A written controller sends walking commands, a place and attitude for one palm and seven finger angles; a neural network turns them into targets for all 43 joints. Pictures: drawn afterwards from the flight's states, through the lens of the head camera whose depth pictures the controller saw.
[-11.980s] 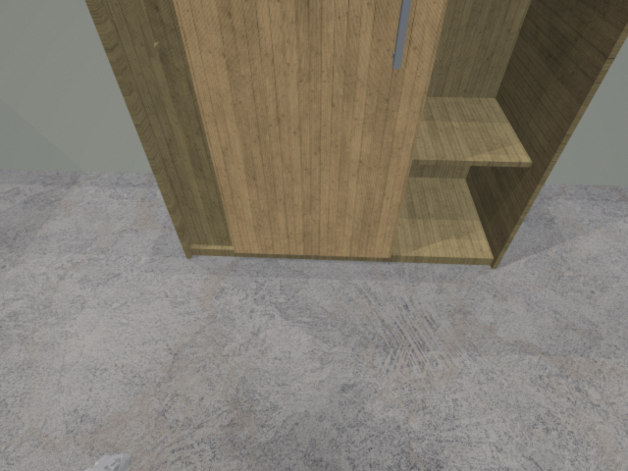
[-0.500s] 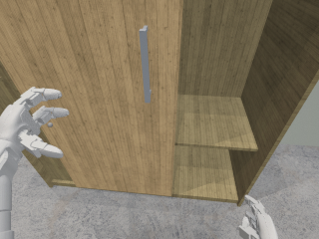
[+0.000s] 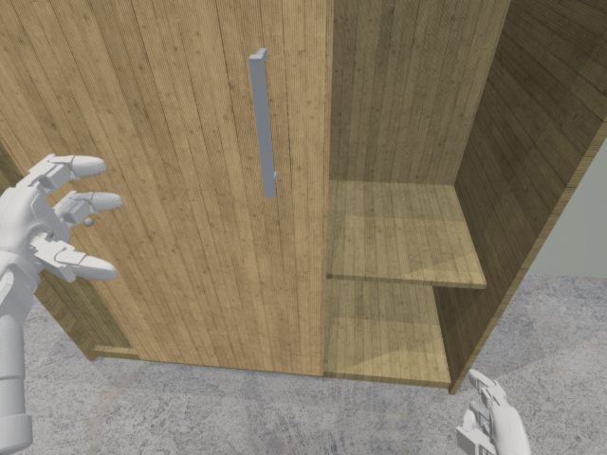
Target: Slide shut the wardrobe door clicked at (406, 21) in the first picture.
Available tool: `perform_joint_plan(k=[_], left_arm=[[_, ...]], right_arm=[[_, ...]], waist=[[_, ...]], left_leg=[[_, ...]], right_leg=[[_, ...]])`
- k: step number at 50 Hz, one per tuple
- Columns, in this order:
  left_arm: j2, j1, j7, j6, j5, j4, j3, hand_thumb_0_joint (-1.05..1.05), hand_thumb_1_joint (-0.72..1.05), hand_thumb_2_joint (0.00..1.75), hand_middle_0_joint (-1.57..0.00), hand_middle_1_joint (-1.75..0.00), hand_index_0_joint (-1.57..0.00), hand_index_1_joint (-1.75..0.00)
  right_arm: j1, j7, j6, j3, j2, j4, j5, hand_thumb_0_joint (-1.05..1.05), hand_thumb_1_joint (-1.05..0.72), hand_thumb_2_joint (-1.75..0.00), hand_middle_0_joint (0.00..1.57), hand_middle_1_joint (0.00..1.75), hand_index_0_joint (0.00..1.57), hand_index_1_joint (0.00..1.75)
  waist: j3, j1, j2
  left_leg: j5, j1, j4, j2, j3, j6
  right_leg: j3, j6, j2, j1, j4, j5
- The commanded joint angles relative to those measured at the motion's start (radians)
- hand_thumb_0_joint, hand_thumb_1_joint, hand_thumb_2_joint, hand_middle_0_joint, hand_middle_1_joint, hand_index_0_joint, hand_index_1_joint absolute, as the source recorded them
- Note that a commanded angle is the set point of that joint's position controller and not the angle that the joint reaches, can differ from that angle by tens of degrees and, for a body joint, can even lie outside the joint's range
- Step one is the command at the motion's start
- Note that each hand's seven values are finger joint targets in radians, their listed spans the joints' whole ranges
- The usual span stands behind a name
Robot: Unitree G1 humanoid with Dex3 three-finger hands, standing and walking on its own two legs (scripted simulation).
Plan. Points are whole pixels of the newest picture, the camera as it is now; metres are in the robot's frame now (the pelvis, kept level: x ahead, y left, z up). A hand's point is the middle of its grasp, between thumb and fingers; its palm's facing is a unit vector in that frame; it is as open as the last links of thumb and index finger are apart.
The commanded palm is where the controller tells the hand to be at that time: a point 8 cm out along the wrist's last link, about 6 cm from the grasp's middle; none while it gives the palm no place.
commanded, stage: move the hooked fingers beside the handle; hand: left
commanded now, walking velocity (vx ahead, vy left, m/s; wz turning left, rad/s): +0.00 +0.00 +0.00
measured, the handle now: (266, 129) +0.55 +0.13 +0.20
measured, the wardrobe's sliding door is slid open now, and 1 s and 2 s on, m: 0.42 0.42 0.42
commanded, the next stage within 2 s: none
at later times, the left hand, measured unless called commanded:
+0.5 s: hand (153, 192) +0.35 +0.24 +0.21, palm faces +0.05 -1.00 -0.01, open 14.0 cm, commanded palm +0.34 +0.28 +0.21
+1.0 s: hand (189, 162) +0.42 +0.21 +0.21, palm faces +0.09 -1.00 +0.00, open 14.0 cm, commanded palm +0.41 +0.27 +0.21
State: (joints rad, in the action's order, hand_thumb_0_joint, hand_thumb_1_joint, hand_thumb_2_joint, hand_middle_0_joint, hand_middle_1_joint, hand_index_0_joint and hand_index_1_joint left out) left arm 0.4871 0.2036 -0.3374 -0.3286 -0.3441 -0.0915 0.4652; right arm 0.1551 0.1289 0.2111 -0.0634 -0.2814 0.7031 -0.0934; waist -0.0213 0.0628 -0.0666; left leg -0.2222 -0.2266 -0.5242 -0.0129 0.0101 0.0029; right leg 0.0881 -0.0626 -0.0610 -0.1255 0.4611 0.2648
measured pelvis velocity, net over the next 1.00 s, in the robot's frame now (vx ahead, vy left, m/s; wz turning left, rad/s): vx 0.02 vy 0.00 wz -0.02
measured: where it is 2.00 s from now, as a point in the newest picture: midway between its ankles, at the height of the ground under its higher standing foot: outside the picture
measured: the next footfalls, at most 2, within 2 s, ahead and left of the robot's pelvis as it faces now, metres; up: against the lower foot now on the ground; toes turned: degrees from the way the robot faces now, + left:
none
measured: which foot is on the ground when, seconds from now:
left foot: down 0.00-1.00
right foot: down 0.00-1.00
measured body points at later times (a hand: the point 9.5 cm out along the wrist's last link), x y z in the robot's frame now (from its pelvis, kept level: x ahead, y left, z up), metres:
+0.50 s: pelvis +0.02 +0.02 +0.01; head -0.01 +0.00 +0.45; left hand +0.34 +0.29 +0.21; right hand +0.21 -0.21 -0.08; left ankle +0.04 +0.12 -0.74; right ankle +0.00 -0.07 -0.74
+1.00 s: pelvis +0.02 +0.00 +0.01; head +0.01 -0.01 +0.46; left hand +0.41 +0.27 +0.21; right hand +0.15 -0.26 -0.10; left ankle +0.04 +0.12 -0.74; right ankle +0.00 -0.07 -0.74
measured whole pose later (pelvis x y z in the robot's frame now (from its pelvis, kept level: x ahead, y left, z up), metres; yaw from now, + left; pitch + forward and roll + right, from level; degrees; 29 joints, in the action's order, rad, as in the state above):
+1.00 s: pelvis +0.02 +0.00 +0.01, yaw -1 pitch -1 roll +0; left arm 0.42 0.59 -0.18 -0.26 -0.23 -0.47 0.31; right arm 0.24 0.11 0.12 -0.04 -0.27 0.74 -0.07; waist -0.03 -0.01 -0.04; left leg -0.20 -0.23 -0.44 -0.01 -0.01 0.01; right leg 0.06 -0.06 -0.06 -0.14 0.40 0.25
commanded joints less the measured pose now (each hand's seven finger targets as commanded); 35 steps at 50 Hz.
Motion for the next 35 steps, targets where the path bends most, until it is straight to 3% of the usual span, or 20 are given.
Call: perform_joint_plan(k=[1, 4, 8, 11, 15, 17, 18, 21, 24, 25, 29, 30, 31, 32, 35], left_arm=[[0.209, 0.407, -0.006, 0.062, 0.001, 0.219, -0.03, 0.0, -0.5, 0.3, -0.3, -1.2, -0.3, -1.2], [0.212, 0.477, 0.005, 0.097, 0.0, 0.255, -0.033, 0.0, -0.5, 0.3, -0.3, -1.2, -0.3, -1.2], [0.216, 0.463, 0.036, 0.108, 0.004, 0.239, 0.002, 0.0, -0.5, 0.3, -0.3, -1.2, -0.3, -1.2], [0.252, 0.398, 0.068, 0.073, 0.018, 0.171, 0.061, 0.0, -0.5, 0.3, -0.3, -1.2, -0.3, -1.2], [0.138, 0.419, 0.087, 0.026, 0.044, 0.216, -0.051, 0.0, -0.5, 0.3, -0.3, -1.2, -0.3, -1.2], [0.109, 0.446, 0.094, 0.025, 0.046, 0.248, -0.085, 0.0, -0.5, 0.3, -0.3, -1.2, -0.3, -1.2], [0.093, 0.459, 0.097, 0.024, 0.046, 0.254, -0.098, 0.0, -0.5, 0.3, -0.3, -1.2, -0.3, -1.2], [0.122, 0.509, 0.112, 0.029, 0.045, 0.219, -0.076, 0.0, -0.5, 0.3, -0.3, -1.2, -0.3, -1.2], [0.094, 0.605, 0.132, 0.037, 0.058, 0.183, -0.114, 0.0, -0.5, 0.3, -0.3, -1.2, -0.3, -1.2], [0.093, 0.624, 0.14, 0.042, 0.064, 0.19, -0.118, 0.0, -0.5, 0.3, -0.3, -1.2, -0.3, -1.2], [0.082, 0.683, 0.167, 0.055, 0.086, 0.162, -0.145, 0.0, -0.5, 0.3, -0.3, -1.2, -0.3, -1.2], [0.067, 0.685, 0.168, 0.054, 0.086, 0.137, -0.154, 0.0, -0.5, 0.3, -0.3, -1.2, -0.3, -1.2], [0.102, 0.658, 0.174, 0.052, 0.09, 0.09, -0.122, 0.0, -0.5, 0.3, -0.3, -1.2, -0.3, -1.2], [0.074, 0.678, 0.171, 0.049, 0.088, 0.079, -0.152, 0.0, -0.5, 0.3, -0.3, -1.2, -0.3, -1.2], [0.108, 0.684, 0.171, 0.036, 0.089, 0.004, -0.118, 0.0, -0.5, 0.3, -0.3, -1.2, -0.3, -1.2]], right_arm=[[-0.172, 0.011, 0.073, 0.044, -0.116, -0.172, -0.006, 0.0, -0.9, -0.9, 0.2, 0.3, 0.2, 0.3], [-0.156, 0.016, 0.083, 0.046, -0.117, -0.169, -0.001, 0.0, -0.9, -0.9, 0.2, 0.3, 0.2, 0.3], [-0.147, 0.011, 0.083, 0.043, -0.112, -0.161, 0.009, 0.0, -0.9, -0.9, 0.2, 0.3, 0.2, 0.3], [-0.147, 0.002, 0.064, 0.044, -0.115, -0.153, 0.016, 0.0, -0.9, -0.9, 0.2, 0.3, 0.2, 0.3], [-0.151, -0.012, 0.04, 0.04, -0.101, -0.177, 0.007, 0.0, -0.9, -0.9, 0.2, 0.3, 0.2, 0.3], [-0.147, -0.015, 0.038, 0.042, -0.101, -0.178, 0.006, 0.0, -0.9, -0.9, 0.2, 0.3, 0.2, 0.3], [-0.145, -0.014, 0.036, 0.043, -0.102, -0.178, 0.006, 0.0, -0.9, -0.9, 0.2, 0.3, 0.2, 0.3], [-0.136, -0.005, 0.026, 0.044, -0.109, -0.154, 0.014, 0.0, -0.9, -0.9, 0.2, 0.3, 0.2, 0.3], [-0.131, 0.003, 0.015, 0.043, -0.107, -0.139, 0.014, 0.0, -0.9, -0.9, 0.2, 0.3, 0.2, 0.3], [-0.131, 0.002, 0.012, 0.044, -0.105, -0.138, 0.015, 0.0, -0.9, -0.9, 0.2, 0.3, 0.2, 0.3], [-0.124, -0.001, 0.001, 0.042, -0.103, -0.131, 0.019, 0.0, -0.9, -0.9, 0.2, 0.3, 0.2, 0.3], [-0.119, -0.002, -0.002, 0.043, -0.102, -0.128, 0.02, 0.0, -0.9, -0.9, 0.2, 0.3, 0.2, 0.3], [-0.111, -0.003, -0.008, 0.044, -0.107, -0.12, 0.022, 0.0, -0.9, -0.9, 0.2, 0.3, 0.2, 0.3], [-0.113, -0.004, -0.012, 0.042, -0.104, -0.122, 0.02, 0.0, -0.9, -0.9, 0.2, 0.3, 0.2, 0.3], [-0.098, -0.002, -0.024, 0.049, -0.11, -0.117, 0.02, 0.0, -0.9, -0.9, 0.2, 0.3, 0.2, 0.3]], waist=[[-0.132, -0.032, -0.033], [-0.194, -0.037, -0.015], [-0.24, -0.014, 0.016], [-0.232, 0.013, 0.02], [-0.23, -0.004, -0.043], [-0.225, -0.015, -0.037], [-0.227, -0.022, -0.003], [-0.206, -0.028, 0.032], [-0.201, -0.049, 0.051], [-0.215, -0.047, 0.015], [-0.243, -0.049, -0.025], [-0.249, -0.049, -0.021], [-0.235, -0.04, 0.002], [-0.233, -0.047, 0.008], [-0.245, -0.045, 0.051]], left_leg=[[0.082, 0.1, 0.056, 0.018, 0.038, 0.015], [0.118, 0.158, 0.073, 0.021, 0.051, 0.023], [0.172, 0.176, 0.092, 0.024, 0.051, 0.023], [0.204, 0.144, 0.094, 0.024, 0.038, 0.022], [0.242, 0.185, 0.112, 0.016, 0.042, 0.008], [0.243, 0.202, 0.115, 0.012, 0.049, 0.007], [0.24, 0.21, 0.113, 0.012, 0.049, 0.011], [0.219, 0.199, 0.113, 0.012, 0.045, 0.016], [0.187, 0.206, 0.126, 0.011, 0.051, 0.015], [0.192, 0.218, 0.129, 0.011, 0.052, 0.012], [0.222, 0.239, 0.129, 0.014, 0.049, 0.007], [0.236, 0.247, 0.129, 0.015, 0.052, 0.007], [0.228, 0.223, 0.128, 0.014, 0.049, 0.008], [0.224, 0.217, 0.134, 0.016, 0.044, 0.01], [0.231, 0.2, 0.128, 0.02, 0.03, 0.018]], right_leg=[[-0.144, 0.057, 0.067, -0.085, -0.122, -0.091], [-0.103, 0.047, 0.048, -0.08, -0.104, -0.143], [-0.072, 0.04, 0.037, -0.047, -0.087, -0.208], [-0.067, 0.036, 0.039, -0.014, -0.084, -0.244], [-0.046, 0.03, 0.029, -0.039, -0.078, -0.251], [-0.046, 0.029, 0.025, -0.054, -0.088, -0.241], [-0.046, 0.032, 0.022, -0.059, -0.09, -0.241], [-0.05, 0.034, 0.019, -0.065, -0.103, -0.225], [-0.05, 0.035, 0.02, -0.083, -0.112, -0.188], [-0.05, 0.032, 0.021, -0.08, -0.112, -0.187], [-0.054, 0.026, 0.024, -0.06, -0.117, -0.212], [-0.054, 0.024, 0.023, -0.057, -0.117, -0.225], [-0.054, 0.023, 0.021, -0.048, -0.122, -0.219], [-0.055, 0.026, 0.024, -0.044, -0.123, -0.225], [-0.062, 0.03, 0.027, -0.028, -0.125, -0.257]])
